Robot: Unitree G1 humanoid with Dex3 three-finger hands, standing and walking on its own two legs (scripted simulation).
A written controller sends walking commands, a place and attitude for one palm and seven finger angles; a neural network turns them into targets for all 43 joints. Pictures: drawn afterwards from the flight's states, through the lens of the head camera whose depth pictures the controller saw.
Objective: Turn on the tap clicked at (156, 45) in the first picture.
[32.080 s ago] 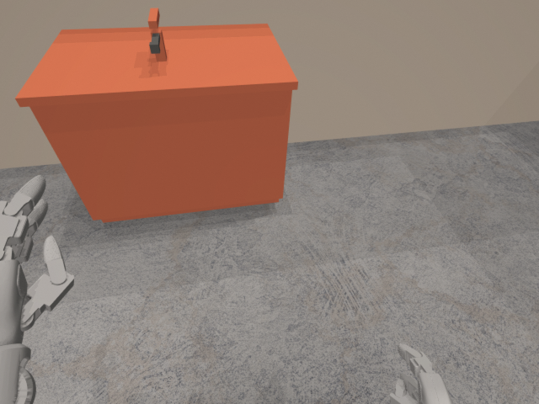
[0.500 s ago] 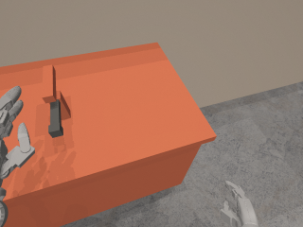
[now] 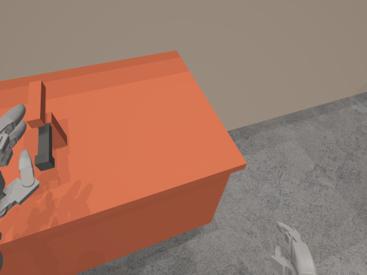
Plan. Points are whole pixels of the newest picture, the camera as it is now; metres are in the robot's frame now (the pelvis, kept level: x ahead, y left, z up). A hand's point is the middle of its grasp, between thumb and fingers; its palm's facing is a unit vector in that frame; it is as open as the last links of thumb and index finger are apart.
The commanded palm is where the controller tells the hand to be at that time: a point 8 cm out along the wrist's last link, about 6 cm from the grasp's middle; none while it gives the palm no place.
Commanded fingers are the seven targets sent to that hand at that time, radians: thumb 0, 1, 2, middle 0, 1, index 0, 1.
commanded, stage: shuffle to correct the standing spot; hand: left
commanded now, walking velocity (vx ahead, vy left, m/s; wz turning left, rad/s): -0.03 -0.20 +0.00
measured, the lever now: (44, 161) +0.33 +0.33 +0.04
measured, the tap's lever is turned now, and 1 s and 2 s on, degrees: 0 0 0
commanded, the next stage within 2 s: come to a stop and stand still in 0.18 s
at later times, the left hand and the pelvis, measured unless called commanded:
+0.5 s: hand (42, 198) +0.20 +0.22 +0.16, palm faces +0.34 -0.85 -0.41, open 7.4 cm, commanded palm +0.15 +0.25 +0.18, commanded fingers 0.00 0.90 0.90 -0.20 -0.30 -0.20 -0.30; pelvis -0.02 -0.03 +0.01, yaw -1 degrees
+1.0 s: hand (83, 236) +0.16 +0.15 +0.14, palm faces +0.30 -0.87 -0.39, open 7.4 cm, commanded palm +0.10 +0.21 +0.18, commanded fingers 0.00 0.90 0.90 -0.20 -0.30 -0.20 -0.30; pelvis -0.06 -0.07 -0.02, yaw +1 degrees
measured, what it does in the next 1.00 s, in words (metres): steps on the spot: left foot, then right foot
